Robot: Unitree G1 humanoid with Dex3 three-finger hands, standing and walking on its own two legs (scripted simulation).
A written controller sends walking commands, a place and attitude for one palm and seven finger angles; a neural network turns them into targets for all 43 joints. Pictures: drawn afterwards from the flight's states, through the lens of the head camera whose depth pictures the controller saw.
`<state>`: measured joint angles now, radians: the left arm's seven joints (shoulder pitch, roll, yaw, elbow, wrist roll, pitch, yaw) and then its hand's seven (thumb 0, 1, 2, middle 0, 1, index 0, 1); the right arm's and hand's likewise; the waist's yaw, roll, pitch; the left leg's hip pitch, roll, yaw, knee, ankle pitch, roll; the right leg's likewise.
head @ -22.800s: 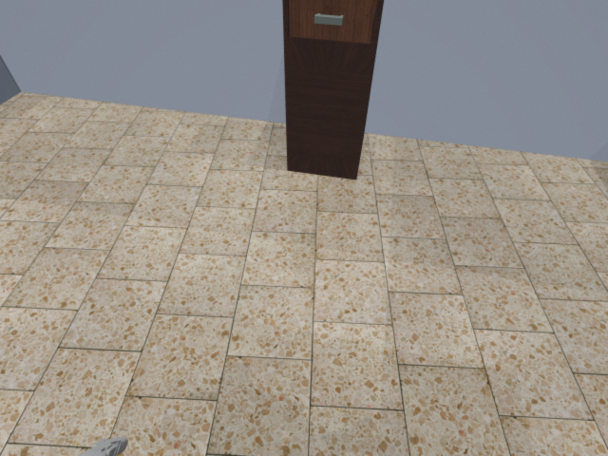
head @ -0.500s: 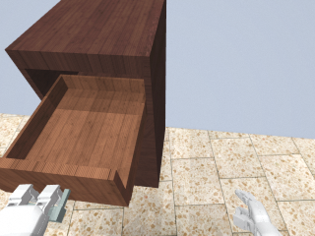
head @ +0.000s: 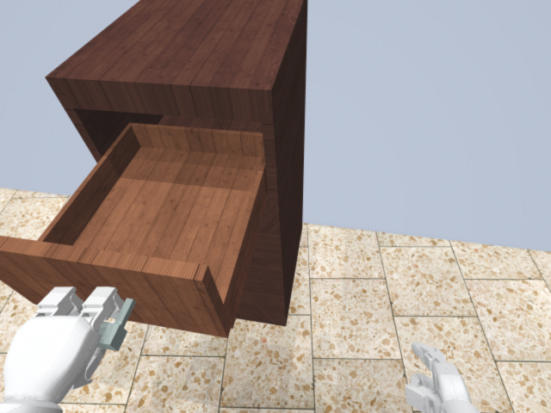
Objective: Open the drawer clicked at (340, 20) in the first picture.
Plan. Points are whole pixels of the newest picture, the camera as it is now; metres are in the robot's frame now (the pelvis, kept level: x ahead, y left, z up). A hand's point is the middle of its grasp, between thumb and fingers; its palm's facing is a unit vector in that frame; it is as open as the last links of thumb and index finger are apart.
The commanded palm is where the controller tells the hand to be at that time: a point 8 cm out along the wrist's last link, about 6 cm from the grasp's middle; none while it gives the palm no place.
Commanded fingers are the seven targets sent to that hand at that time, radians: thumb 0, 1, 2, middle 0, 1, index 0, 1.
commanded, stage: open the thumb to release the handle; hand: left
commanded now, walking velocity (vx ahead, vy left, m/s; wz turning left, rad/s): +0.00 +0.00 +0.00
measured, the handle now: (89, 315) +0.21 +0.28 +0.06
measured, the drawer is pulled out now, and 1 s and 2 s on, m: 0.29 0.28 0.28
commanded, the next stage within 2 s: lift the hand off the handle in 0.22 s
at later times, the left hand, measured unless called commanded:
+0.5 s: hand (87, 358) +0.17 +0.27 +0.04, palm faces +0.03 -0.05 -1.00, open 13.2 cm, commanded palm +0.15 +0.28 +0.09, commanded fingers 0.00 -0.50 0.30 -0.30 -1.20 -0.30 -1.20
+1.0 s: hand (75, 341) +0.18 +0.27 +0.07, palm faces +0.00 -0.03 -1.00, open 12.9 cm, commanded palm +0.16 +0.28 +0.15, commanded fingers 0.00 -0.50 0.30 -0.30 -1.20 -0.30 -1.20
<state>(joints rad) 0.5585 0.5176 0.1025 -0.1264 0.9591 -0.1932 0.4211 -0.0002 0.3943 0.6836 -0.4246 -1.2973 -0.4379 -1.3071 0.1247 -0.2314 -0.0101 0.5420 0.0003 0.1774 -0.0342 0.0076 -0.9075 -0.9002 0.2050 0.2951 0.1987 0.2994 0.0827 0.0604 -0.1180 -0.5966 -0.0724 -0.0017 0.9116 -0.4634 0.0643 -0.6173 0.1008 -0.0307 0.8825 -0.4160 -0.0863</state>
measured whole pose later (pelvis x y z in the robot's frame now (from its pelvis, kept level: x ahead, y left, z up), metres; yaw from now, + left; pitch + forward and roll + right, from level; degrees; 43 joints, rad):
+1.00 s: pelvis +0.00 -0.01 +0.02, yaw +2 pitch +6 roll -1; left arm 0.47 0.57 0.12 -0.13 0.91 -0.20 0.29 0.00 -0.49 0.30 -0.34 -1.20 -0.49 -1.23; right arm 0.12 -0.24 0.01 0.55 0.00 0.09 -0.09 0.01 -0.91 -0.90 0.21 0.30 0.20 0.30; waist 0.09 0.07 -0.08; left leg -0.50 -0.07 -0.04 0.80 -0.41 0.05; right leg -0.50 0.10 -0.05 0.75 -0.36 -0.10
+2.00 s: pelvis +0.00 +0.03 +0.05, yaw +0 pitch -2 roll -1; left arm 0.36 0.61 0.10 -0.56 0.73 0.10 -0.15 -0.01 -0.49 0.30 -0.32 -1.20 -0.33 -1.20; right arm 0.14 -0.28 0.08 0.47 0.05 0.18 0.00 0.01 -0.91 -0.90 0.21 0.30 0.20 0.30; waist 0.11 0.12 -0.03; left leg -0.19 -0.10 -0.01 0.49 -0.27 0.10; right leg -0.21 0.07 0.01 0.48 -0.23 -0.04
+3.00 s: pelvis +0.01 +0.01 +0.05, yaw +3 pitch -4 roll -1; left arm 0.42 0.37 0.34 -0.55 -0.10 -0.13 0.10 -0.01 -0.13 0.46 -0.28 -0.96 -0.29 -0.96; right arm 0.21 -0.20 0.06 0.62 0.02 -0.11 -0.04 0.01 -0.90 -0.90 0.21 0.30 0.20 0.30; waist 0.05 0.05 0.02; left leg -0.11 -0.09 -0.06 0.46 -0.27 0.06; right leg -0.12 0.07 -0.04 0.42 -0.24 -0.07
